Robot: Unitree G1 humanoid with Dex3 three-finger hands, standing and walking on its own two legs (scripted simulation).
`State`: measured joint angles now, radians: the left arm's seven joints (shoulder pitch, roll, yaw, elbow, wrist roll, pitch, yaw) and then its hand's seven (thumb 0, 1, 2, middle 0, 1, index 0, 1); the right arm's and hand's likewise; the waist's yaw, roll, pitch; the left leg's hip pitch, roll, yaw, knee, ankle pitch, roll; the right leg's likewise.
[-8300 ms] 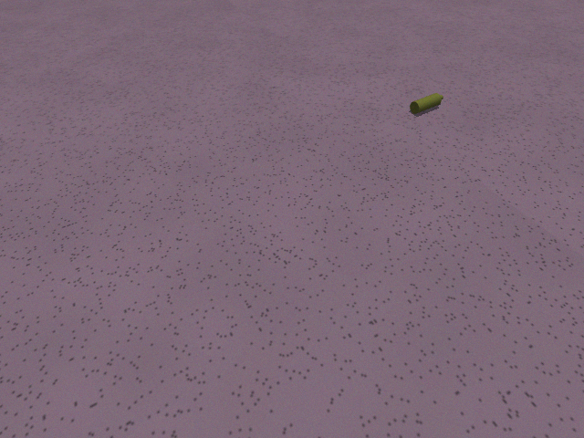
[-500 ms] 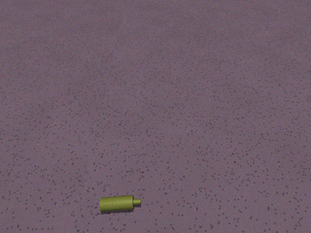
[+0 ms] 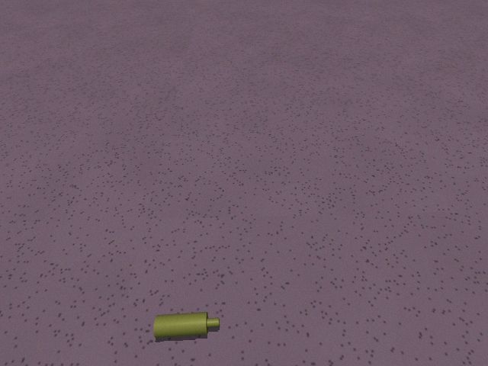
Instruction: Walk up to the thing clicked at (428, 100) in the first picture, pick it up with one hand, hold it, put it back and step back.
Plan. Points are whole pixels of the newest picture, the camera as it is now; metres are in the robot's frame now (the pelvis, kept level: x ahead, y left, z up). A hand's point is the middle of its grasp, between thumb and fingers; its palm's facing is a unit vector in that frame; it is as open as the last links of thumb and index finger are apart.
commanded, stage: stand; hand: left
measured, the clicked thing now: (187, 324) +0.42 +0.25 -0.74
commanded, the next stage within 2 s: none
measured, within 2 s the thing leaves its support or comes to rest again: neither
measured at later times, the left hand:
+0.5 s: hand out of the picture +0.07 +0.25 -0.16, palm faces -0.01 -0.94 -0.34, open 7.4 cm
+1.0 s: hand out of the picture +0.07 +0.24 -0.16, palm faces -0.01 -0.94 -0.34, open 7.4 cm
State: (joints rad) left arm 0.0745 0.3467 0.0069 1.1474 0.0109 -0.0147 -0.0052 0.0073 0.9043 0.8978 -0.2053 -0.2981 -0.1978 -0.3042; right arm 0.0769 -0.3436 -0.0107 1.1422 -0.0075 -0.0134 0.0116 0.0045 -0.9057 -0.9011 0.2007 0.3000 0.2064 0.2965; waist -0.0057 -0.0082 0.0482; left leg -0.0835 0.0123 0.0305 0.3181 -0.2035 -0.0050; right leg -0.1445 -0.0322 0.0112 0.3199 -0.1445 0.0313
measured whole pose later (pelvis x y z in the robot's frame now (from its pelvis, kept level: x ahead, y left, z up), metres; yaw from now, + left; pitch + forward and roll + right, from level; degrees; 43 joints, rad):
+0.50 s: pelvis +0.00 -0.01 +0.00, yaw +1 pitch -2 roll +0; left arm 0.10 0.35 0.00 1.15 0.01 -0.01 -0.01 0.01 0.90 0.90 -0.21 -0.30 -0.20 -0.30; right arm 0.09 -0.35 -0.01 1.14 -0.01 -0.01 0.01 0.00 -0.91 -0.90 0.20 0.30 0.21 0.30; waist 0.00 0.00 0.05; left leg -0.08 0.02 0.01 0.31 -0.20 -0.02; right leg -0.13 -0.02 -0.01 0.30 -0.14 0.02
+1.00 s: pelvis +0.00 -0.01 +0.00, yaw +1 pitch -2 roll +0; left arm 0.10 0.35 0.00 1.15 0.01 -0.01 -0.01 0.01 0.90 0.90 -0.21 -0.30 -0.20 -0.30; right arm 0.11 -0.35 0.00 1.14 -0.01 -0.01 0.01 0.00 -0.91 -0.90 0.20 0.30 0.21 0.30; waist 0.00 0.00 0.05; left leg -0.08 0.03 0.01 0.31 -0.20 -0.02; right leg -0.13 -0.02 -0.01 0.31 -0.14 0.02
